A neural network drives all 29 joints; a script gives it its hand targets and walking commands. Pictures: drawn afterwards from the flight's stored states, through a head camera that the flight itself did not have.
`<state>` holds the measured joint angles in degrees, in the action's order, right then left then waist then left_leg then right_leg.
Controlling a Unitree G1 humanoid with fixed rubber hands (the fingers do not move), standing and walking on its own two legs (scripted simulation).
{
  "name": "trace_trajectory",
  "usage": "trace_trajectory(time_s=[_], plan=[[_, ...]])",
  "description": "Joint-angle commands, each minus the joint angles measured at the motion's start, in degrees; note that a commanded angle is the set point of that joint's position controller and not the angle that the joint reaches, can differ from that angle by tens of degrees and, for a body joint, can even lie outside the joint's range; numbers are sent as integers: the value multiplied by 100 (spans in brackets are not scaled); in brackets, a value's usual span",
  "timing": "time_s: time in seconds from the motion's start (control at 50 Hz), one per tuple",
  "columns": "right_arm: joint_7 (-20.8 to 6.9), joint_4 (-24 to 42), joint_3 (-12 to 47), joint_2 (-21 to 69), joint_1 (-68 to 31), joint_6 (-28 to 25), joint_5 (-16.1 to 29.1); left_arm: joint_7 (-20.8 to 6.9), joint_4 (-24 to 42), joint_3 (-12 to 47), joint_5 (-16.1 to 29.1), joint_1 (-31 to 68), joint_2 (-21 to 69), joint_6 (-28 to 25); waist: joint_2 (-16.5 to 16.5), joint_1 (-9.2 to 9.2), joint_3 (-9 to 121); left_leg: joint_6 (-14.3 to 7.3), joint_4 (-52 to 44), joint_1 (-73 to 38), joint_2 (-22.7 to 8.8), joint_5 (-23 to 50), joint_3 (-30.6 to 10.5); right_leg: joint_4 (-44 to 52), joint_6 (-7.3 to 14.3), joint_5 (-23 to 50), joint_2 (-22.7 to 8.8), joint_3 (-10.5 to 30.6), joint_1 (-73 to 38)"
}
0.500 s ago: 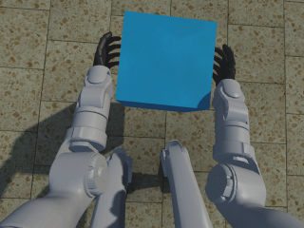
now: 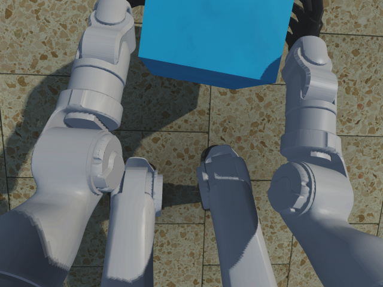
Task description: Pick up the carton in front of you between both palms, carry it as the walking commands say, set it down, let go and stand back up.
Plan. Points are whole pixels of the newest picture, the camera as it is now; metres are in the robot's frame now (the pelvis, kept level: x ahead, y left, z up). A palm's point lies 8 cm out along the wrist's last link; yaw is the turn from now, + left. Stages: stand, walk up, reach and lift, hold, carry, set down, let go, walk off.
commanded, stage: set down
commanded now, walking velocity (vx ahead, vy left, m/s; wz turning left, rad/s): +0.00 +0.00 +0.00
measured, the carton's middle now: (208, 25) +0.54 -0.11 -0.22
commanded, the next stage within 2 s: none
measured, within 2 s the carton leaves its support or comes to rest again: rests again in 0.64 s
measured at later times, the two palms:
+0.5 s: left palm (130, 10) +0.58 +0.04 -0.21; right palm (286, 42) +0.49 -0.25 -0.21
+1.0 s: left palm (128, 15) +0.58 +0.04 -0.22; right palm (283, 49) +0.48 -0.25 -0.22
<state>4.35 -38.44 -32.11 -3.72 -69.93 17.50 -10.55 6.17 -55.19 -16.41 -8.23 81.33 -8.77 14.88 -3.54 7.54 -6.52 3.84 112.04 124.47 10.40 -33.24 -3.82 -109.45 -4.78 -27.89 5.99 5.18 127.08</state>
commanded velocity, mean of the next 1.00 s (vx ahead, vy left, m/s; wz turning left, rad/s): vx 0.00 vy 0.00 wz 0.00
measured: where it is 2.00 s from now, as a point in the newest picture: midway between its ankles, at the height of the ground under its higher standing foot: (182, 197)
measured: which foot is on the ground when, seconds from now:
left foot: down 0.00-1.00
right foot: down 0.00-1.00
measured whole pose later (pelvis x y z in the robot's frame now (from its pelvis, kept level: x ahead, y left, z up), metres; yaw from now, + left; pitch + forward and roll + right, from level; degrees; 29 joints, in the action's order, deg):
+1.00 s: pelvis +0.00 +0.01 -0.06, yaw -1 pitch +37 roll -3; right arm -1.9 -49.9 -32.7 -9.4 -77.3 12.8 -8.8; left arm 4.1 -68.0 -8.8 -3.8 91.7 -15.3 11.1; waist -3.2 9.5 -21.5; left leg 1.6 126.1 126.5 10.0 -36.3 -2.5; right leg -122.0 -4.3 -31.7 2.0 1.9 127.3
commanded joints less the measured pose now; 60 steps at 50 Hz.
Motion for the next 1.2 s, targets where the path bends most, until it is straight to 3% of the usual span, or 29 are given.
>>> trace_trajectory(time_s=[0.0, 0.12, 0.22, 0.32, 0.5, 0.66, 1.02, 1.18], plan=[[-1430, 194, 2741, 4188, -4061, -238, 840, -1049, 167, 1904, 695, 3167, 4911, -187, -172, 510, 6915, -227, -667, -2751, 129, 1264, 787, 476, 28, 2000, 49, -1149, -4335], [-1488, 291, 2839, 3934, -4525, -327, 1145, -1012, 279, 2224, 991, 3598, 4747, -242, -333, 690, 6880, -260, -213, -2922, 56, 1483, 747, 73, 52, 2170, -15, -1194, -3982], [-1574, 349, 2900, 3840, -4520, -394, 1378, -966, 550, 2686, 1231, 3632, 5020, -321, -812, 871, 6952, -205, 89, -3257, 67, 2230, 749, -207, 106, 2857, -3, -1144, -3926], [-1657, -15, 2744, 3885, -4111, -385, 1307, -981, 442, 2688, 1263, 3379, 5105, -379, -804, 903, 6479, -233, 156, -2885, 80, 2251, 680, -348, 132, 2876, -6, -1109, -3743], [-1753, -248, 2399, 3593, -4103, -465, 1021, -1010, -77, 2258, 1079, 3221, 4676, -449, -637, 806, 5441, -338, 154, -2394, 77, 1853, 522, -438, 183, 2235, -65, -1053, -2977], [-1676, -402, 2290, 3199, -4313, -603, 977, -1043, -218, 2245, 1207, 3523, 4258, -558, -588, 865, 4922, -361, 251, -2178, 53, 1570, 473, -527, 259, 1984, -118, -1012, -2865], [-1647, -1313, 1401, 2427, -3644, -504, 371, -1239, -1056, 1419, 583, 2966, 3034, -449, -583, 497, 3081, -479, 237, -1480, -80, 647, 364, -532, 412, 942, -158, -838, -2071], [-1594, -1580, 942, 2107, -3296, -548, 175, -1226, -1129, 1330, 435, 2870, 2561, -443, -516, 478, 2787, -448, 284, -1547, -200, 611, 275, -612, 397, 810, -184, -851, -1998]])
